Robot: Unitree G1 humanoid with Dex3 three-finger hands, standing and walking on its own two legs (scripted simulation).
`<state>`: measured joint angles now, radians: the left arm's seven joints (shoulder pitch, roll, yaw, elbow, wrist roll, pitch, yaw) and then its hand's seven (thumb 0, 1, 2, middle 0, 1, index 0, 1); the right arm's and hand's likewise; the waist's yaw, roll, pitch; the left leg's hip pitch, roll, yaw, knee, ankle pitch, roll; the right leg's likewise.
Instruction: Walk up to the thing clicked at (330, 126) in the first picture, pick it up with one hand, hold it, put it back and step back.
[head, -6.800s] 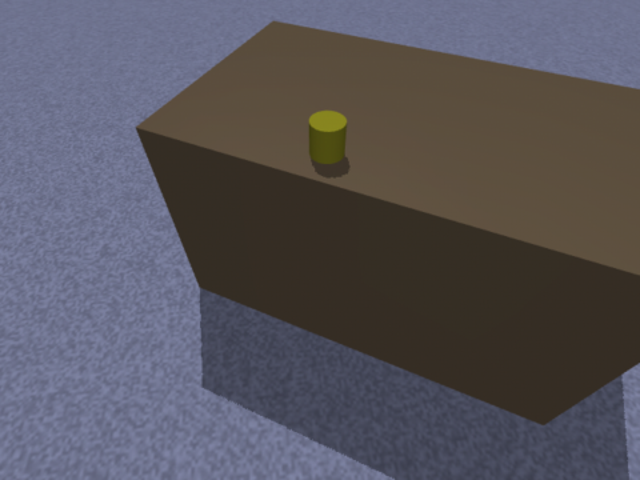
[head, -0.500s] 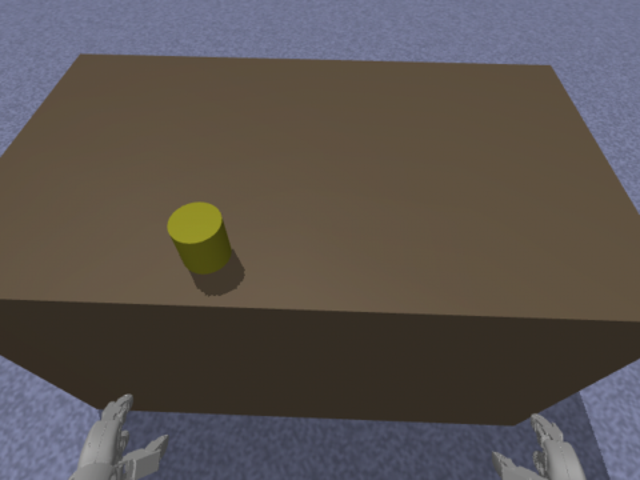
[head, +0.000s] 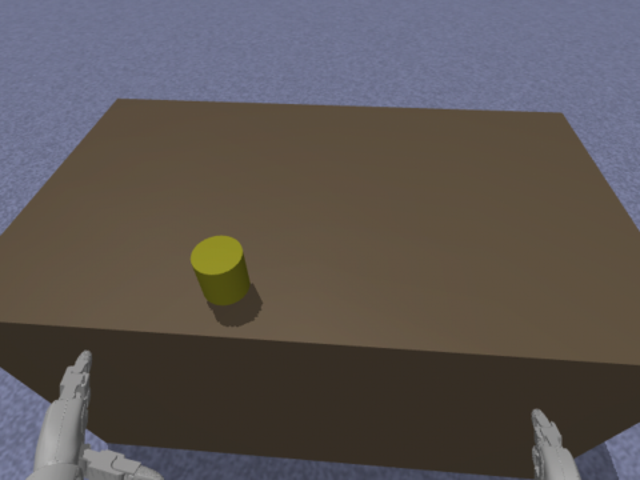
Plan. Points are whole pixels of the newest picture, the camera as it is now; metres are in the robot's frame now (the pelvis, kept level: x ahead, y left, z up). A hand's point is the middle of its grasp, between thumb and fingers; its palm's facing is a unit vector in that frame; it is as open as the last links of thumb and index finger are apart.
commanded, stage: rise first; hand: left
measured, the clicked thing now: (221, 270) +0.43 +0.20 -0.03
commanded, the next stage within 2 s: go down in 0.94 s
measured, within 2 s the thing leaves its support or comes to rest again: neither
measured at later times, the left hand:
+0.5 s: hand (80, 421) +0.17 +0.27 +0.04, palm faces +0.35 -0.85 -0.41, open 17.6 cm
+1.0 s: hand (58, 413) +0.16 +0.28 +0.08, palm faces +0.37 -0.82 -0.43, open 17.6 cm
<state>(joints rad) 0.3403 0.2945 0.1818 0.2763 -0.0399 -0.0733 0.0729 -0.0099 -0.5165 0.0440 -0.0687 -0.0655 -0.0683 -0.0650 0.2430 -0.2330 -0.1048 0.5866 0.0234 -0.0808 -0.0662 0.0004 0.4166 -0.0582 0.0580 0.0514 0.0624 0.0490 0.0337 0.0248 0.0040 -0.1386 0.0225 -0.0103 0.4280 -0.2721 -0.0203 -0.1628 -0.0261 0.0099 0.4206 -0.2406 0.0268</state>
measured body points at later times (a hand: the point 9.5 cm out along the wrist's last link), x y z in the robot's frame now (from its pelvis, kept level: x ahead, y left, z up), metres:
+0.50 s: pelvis -0.01 -0.01 +0.00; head -0.02 -0.02 +0.45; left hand +0.14 +0.32 +0.07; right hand +0.15 -0.27 -0.09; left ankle -0.03 +0.13 -0.74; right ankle -0.01 -0.14 -0.74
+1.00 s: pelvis -0.02 -0.01 +0.00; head -0.03 -0.02 +0.45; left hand +0.14 +0.32 +0.11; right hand +0.15 -0.27 -0.09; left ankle -0.03 +0.13 -0.74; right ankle -0.01 -0.14 -0.74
